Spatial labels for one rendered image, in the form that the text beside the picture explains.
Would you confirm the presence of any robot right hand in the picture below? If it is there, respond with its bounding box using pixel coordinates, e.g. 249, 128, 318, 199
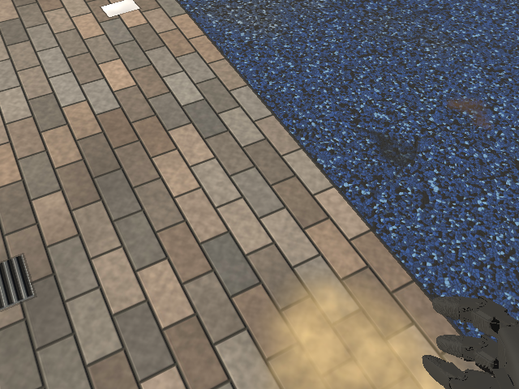
422, 296, 519, 389

